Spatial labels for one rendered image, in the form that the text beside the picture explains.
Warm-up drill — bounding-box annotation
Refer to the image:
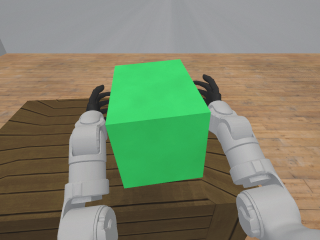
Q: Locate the robot left hand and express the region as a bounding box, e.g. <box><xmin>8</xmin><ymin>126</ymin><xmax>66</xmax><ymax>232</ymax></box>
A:
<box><xmin>86</xmin><ymin>85</ymin><xmax>111</xmax><ymax>121</ymax></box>

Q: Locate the robot right hand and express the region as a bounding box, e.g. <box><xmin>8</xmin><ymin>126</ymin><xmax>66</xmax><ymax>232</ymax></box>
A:
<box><xmin>193</xmin><ymin>74</ymin><xmax>222</xmax><ymax>107</ymax></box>

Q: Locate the carton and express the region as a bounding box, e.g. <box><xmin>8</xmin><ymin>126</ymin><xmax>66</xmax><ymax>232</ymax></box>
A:
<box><xmin>105</xmin><ymin>59</ymin><xmax>211</xmax><ymax>189</ymax></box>

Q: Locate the robot left forearm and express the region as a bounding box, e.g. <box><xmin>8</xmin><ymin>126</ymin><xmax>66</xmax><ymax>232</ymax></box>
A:
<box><xmin>57</xmin><ymin>110</ymin><xmax>110</xmax><ymax>240</ymax></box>

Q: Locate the robot right forearm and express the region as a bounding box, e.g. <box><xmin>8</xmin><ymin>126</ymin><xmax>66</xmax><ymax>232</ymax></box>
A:
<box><xmin>208</xmin><ymin>100</ymin><xmax>301</xmax><ymax>221</ymax></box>

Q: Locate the robot left upper arm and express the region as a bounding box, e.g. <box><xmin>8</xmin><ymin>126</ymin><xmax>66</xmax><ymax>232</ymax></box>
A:
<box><xmin>58</xmin><ymin>205</ymin><xmax>118</xmax><ymax>240</ymax></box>

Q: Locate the pedestal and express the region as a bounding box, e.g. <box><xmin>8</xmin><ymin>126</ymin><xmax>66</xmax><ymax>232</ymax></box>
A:
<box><xmin>0</xmin><ymin>94</ymin><xmax>259</xmax><ymax>240</ymax></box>

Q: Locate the robot right upper arm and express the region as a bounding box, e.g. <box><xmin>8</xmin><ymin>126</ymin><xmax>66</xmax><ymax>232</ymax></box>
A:
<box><xmin>236</xmin><ymin>184</ymin><xmax>320</xmax><ymax>240</ymax></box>

